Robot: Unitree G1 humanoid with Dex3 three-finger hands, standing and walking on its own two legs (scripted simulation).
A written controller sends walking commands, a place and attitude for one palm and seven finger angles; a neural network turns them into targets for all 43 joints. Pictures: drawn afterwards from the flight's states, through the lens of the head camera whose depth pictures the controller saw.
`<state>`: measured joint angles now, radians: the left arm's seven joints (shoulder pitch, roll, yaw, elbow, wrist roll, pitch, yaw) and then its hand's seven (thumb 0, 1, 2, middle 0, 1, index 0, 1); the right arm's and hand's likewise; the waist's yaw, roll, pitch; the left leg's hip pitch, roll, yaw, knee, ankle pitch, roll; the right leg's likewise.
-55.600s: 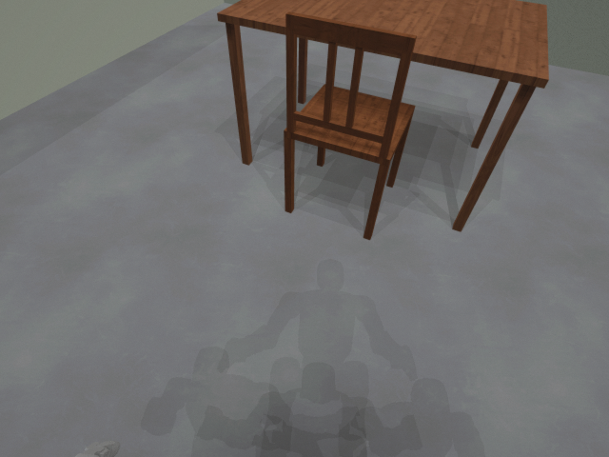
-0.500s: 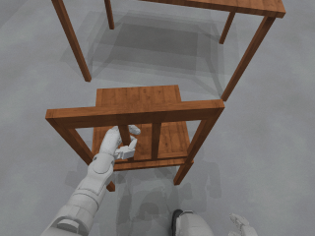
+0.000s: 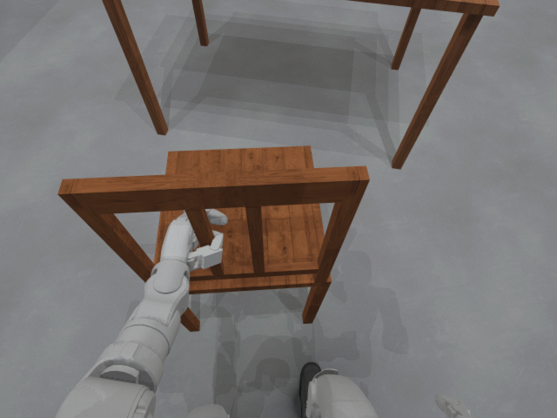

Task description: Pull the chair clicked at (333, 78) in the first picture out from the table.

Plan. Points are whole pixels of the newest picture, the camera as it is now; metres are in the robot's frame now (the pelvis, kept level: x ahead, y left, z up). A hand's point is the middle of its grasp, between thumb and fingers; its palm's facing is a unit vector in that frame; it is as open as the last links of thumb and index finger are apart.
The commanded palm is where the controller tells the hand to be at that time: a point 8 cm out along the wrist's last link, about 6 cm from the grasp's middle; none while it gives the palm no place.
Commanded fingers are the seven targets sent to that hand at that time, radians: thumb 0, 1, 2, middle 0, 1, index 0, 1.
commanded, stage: step backward, pulling the chair out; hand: left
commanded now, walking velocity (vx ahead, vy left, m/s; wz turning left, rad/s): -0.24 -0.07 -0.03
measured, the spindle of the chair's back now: (208, 243) +0.39 +0.13 -0.09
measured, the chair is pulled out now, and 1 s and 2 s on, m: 0.57 0.64 0.64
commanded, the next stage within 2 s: stop walking, hand still on the chair in 0.34 s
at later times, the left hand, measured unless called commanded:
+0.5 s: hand (213, 277) +0.31 +0.10 -0.05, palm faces -0.02 -0.99 -0.16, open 5.5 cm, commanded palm +0.30 +0.16 -0.03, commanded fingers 0.00 0.90 0.90 -0.50 -1.45 -0.50 -1.45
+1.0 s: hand (212, 286) +0.30 +0.10 -0.05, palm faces -0.08 -0.99 -0.15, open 5.6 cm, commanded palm +0.29 +0.16 -0.03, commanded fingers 0.00 0.90 0.90 -0.50 -1.45 -0.50 -1.45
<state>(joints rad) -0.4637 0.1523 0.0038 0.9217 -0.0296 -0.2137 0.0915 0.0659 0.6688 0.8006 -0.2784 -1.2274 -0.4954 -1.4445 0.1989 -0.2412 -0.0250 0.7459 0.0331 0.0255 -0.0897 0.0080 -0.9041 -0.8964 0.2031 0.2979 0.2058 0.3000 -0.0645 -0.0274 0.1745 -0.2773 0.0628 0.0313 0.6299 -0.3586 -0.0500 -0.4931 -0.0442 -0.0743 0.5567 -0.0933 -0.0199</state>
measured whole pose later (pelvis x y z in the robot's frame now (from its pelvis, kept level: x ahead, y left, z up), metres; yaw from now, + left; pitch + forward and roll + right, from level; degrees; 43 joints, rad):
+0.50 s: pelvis -0.03 -0.02 +0.00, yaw -1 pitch +0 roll +0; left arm -0.40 0.16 0.02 0.87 -0.04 -0.17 0.06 0.07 0.67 0.78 -0.28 -1.20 -0.50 -1.44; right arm 0.20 -0.20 -0.01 0.69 0.03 0.04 -0.09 0.01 -0.90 -0.90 0.20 0.30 0.21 0.30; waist -0.03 0.00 0.18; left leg -0.28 0.10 0.03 0.62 -0.34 -0.07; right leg -0.42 0.00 -0.04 0.58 -0.16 -0.02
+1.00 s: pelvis +0.00 +0.00 +0.01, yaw -2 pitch -1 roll +0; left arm -0.19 0.12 -0.05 0.73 -0.02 -0.11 0.08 0.09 0.66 0.77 -0.25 -1.23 -0.50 -1.44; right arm 0.19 -0.22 0.00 0.69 0.03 0.03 -0.11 0.01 -0.90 -0.90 0.20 0.30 0.20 0.30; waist -0.04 0.00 0.11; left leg -0.13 0.06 0.07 0.48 -0.32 -0.04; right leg -0.31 -0.02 0.00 0.48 -0.15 0.01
